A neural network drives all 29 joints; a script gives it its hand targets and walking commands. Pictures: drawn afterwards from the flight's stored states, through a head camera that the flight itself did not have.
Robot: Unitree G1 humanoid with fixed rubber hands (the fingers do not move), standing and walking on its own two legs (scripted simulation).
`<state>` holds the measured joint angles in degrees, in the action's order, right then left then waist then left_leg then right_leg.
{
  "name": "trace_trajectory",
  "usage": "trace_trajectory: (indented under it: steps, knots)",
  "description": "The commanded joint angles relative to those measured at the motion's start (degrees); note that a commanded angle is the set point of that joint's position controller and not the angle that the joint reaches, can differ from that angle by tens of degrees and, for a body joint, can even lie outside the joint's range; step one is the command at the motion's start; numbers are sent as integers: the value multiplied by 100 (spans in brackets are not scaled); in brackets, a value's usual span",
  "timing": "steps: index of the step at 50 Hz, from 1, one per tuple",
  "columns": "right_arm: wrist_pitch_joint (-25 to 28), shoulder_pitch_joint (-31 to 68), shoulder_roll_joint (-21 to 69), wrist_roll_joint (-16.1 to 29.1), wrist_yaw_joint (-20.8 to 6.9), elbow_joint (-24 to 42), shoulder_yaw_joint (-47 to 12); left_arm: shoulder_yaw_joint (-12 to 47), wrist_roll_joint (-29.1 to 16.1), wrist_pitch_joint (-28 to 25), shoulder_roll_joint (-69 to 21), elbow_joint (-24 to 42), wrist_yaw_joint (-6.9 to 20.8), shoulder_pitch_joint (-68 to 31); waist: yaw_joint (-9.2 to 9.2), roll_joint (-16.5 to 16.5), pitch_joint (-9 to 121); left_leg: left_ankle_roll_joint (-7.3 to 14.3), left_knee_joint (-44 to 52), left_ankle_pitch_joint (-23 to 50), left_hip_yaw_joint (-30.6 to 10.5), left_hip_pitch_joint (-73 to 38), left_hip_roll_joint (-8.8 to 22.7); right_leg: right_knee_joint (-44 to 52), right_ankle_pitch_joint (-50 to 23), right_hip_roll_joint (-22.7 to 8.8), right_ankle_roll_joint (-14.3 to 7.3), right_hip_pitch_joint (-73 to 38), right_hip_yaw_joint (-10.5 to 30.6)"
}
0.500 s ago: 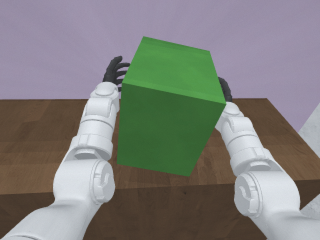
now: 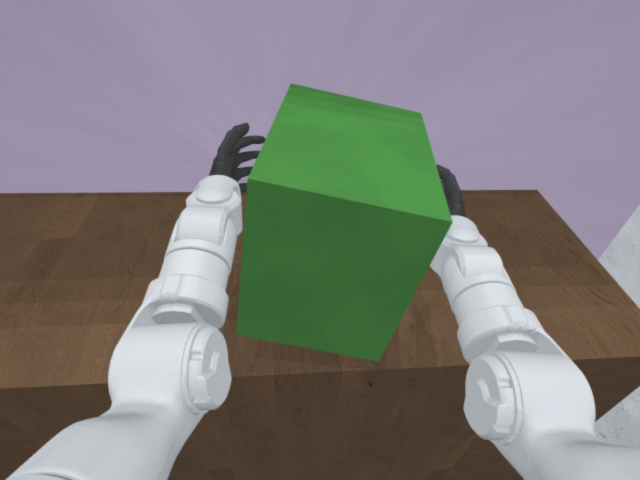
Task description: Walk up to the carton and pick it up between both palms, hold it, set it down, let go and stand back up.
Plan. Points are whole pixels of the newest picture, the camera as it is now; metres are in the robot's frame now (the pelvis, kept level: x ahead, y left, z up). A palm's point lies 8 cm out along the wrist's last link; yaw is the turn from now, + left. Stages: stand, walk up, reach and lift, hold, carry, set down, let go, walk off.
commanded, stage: set down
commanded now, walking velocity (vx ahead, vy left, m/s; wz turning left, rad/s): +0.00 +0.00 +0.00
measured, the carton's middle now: (333, 218) +0.44 +0.01 +0.13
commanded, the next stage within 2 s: none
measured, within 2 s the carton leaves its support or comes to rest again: rests again in 1.04 s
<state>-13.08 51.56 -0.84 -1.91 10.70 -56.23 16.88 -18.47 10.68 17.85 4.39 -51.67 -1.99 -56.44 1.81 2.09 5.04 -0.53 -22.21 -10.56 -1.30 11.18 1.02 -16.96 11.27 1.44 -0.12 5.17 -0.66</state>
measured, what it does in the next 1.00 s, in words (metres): stands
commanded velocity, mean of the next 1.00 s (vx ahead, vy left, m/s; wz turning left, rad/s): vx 0.00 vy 0.00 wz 0.00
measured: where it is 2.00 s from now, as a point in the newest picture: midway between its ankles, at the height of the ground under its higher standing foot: outside the picture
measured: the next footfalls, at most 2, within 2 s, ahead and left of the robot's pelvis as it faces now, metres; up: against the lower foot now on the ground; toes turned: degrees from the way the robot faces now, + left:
none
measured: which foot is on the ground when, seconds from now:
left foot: down 0.00-1.00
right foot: down 0.00-1.00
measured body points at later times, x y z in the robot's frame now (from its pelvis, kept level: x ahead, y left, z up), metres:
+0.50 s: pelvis +0.00 +0.00 +0.00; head -0.03 +0.03 +0.45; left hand +0.43 +0.15 +0.18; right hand +0.41 -0.15 +0.15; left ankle +0.01 +0.12 -0.75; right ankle -0.03 -0.12 -0.75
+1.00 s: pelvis +0.00 +0.00 +0.00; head -0.03 +0.03 +0.45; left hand +0.43 +0.16 +0.17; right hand +0.41 -0.14 +0.15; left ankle +0.01 +0.12 -0.75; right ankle -0.03 -0.12 -0.75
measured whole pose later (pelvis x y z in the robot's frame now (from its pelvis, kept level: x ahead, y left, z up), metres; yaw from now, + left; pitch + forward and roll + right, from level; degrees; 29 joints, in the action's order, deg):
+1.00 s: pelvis +0.00 +0.00 +0.00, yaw +0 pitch -1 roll -1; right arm -5.3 49.1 3.7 -13.1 7.5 -56.2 26.4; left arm -21.5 13.3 11.6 4.2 -52.7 1.2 -52.5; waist 1.8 2.1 4.2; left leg -0.5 -22.2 -10.5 -1.2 11.2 1.0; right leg -17.0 11.2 1.4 -0.1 5.2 -0.7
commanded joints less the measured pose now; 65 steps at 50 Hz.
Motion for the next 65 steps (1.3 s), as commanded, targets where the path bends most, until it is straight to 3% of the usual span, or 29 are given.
trace_trajectory:
  steps: [1,5,6,8,11,15,17,19,20,24,25,26,27,36,41,42,45,46,49,50,51,53,55,58,60,64,65]
  knots:
    - [725,4905,2755,-50,-900,1455,-663,820,-15,-178,-3356,-61,841,-3133,279,-254,1980,-119,265,1284,276,-1467,-169,154,-1778,31,416,-256,-290]
    - [742,4527,2816,-193,-902,1369,-616,780,67,-227,-3313,-51,903,-3099,367,-237,1922,-103,304,1244,273,-1483,-204,135,-1880,-6,438,-342,-311]
    - [808,4696,2802,-121,-928,1578,-691,920,-28,-267,-3434,205,877,-3207,361,-286,2230,-177,218,1591,233,-1669,-137,96,-2011,59,369,-325,-327]
    - [824,4672,2840,-110,-953,1581,-750,847,38,-277,-3412,91,858,-3034,258,-295,2235,-158,202,1618,234,-1627,-173,111,-2098,18,400,-353,-299]
    - [874,4666,2888,-145,-954,1669,-800,909,34,-299,-3416,80,869,-2965,271,-244,2253,-162,174,1684,275,-1553,-198,55,-2307,10,430,-472,-297]
    - [917,4652,2865,-263,-962,1631,-649,973,23,-352,-3475,64,886,-3049,362,-336,2184,-183,210,1527,267,-1635,-163,127,-1900,12,386,-280,-340]
    - [875,4312,2727,-366,-1002,1297,-494,754,147,-352,-3360,-98,888,-2879,362,-268,1820,-164,321,1377,259,-1617,-123,199,-1628,26,373,-220,-380]
    - [936,4456,2696,-425,-1037,1501,-417,660,172,-362,-3302,-251,910,-2803,313,-226,1880,-133,340,1260,281,-1566,-109,212,-1517,16,362,-211,-360]
    - [909,4340,2752,-450,-1056,1367,-441,539,273,-376,-3312,-201,897,-2740,190,-213,1636,-122,390,1165,291,-1473,-149,232,-1472,11,378,-232,-355]
    - [940,4211,2782,-522,-1041,1368,-439,630,299,-403,-3250,-13,934,-2768,266,-241,1767,-118,292,1407,316,-1496,-175,140,-1854,-6,422,-352,-363]
    - [947,4151,2781,-516,-1045,1415,-487,538,398,-385,-3232,-154,936,-2502,178,-227,1766,-117,281,1482,327,-1513,-175,133,-1922,-8,411,-401,-347]
    - [980,4092,2733,-527,-1061,1405,-410,566,391,-381,-3224,-76,934,-2542,204,-290,1793,-159,269,1576,303,-1578,-145,98,-1958,3,412,-321,-355]
    - [1012,4136,2779,-556,-1065,1482,-399,660,320,-423,-3287,-41,945,-2661,306,-344,1856,-173,240,1545,321,-1588,-150,115,-1845,2,389,-246,-370]
    - [1066,3751,2711,-839,-1127,1289,-111,212,598,-456,-3013,-310,1049,-2279,184,-159,1326,-71,424,1154,401,-1387,-170,187,-1568,-35,413,-385,-388]
    - [1160,3450,2746,-1037,-1181,1190,-31,325,699,-542,-3060,-5,1067,-2319,280,-359,1388,-165,347,1564,389,-1698,-102,178,-1542,1,416,-171,-481]
    - [1170,3353,2631,-1151,-1183,1088,150,325,703,-519,-3010,-93,1085,-2336,387,-372,1297,-170,366,1435,389,-1746,-99,204,-1381,-13,421,-97,-534]
    - [1205,3244,2661,-1180,-1193,1113,51,240,744,-513,-3033,-51,1123,-2052,256,-276,1111,-137,419,1404,423,-1600,-117,198,-1504,-14,433,-180,-541]
    - [1229,3264,2603,-1205,-1185,1120,146,235,767,-516,-3009,-21,1142,-2074,335,-309,1122,-146,419,1421,440,-1705,-121,230,-1498,-10,434,-150,-533]
    - [1252,3241,2596,-1236,-1209,1088,237,194,751,-552,-2955,-134,1134,-2131,311,-287,1091,-126,470,1171,463,-1581,-95,215,-1265,-22,435,-78,-567]
    - [1306,3198,2545,-1253,-1222,1081,278,265,761,-569,-2975,-47,1143,-2079,402,-443,1139,-182,456,1288,428,-1658,-75,239,-1214,-23,405,5,-579]
    - [1292,3255,2577,-1297,-1248,1054,305,113,792,-557,-2946,-219,1142,-2086,290,-357,969,-151,501,1135,455,-1572,-76,250,-1047,-15,398,-38,-568]
    - [1318,3074,2597,-1346,-1286,1054,215,239,818,-575,-2973,-56,1125,-2017,273,-422,1105,-196,443,1391,461,-1699,-50,234,-1168,15,396,-3,-610]
    - [1280,2989,2481,-1400,-1281,847,456,142,847,-580,-2829,-127,1133,-2060,422,-391,877,-140,484,1251,464,-1750,-33,268,-1085,-12,400,99,-587]
    - [1366,3138,2581,-1505,-1286,1079,449,152,822,-655,-2896,-75,1145,-2060,348,-374,1136,-128,535,1104,510,-1571,-66,226,-1137,-37,415,-56,-572]
    - [1326,2875,2621,-1534,-1294,856,486,-57,951,-646,-2821,-204,1180,-1889,262,-308,883,-70,558,1040,532,-1536,-82,272,-1117,-68,446,-38,-576]
    - [1381,2734,2571,-1579,-1291,831,499,104,894,-691,-2876,-14,1174,-1869,437,-458,826,-149,542,1228,507,-1603,-68,227,-1171,-41,424,49,-610]
    - [1335,2616,2626,-1606,-1284,740,506,4,948,-685,-2798,-102,1201,-1772,396,-364,597,-89,586,995,565,-1474,-99,269,-1084,-72,445,-9,-596]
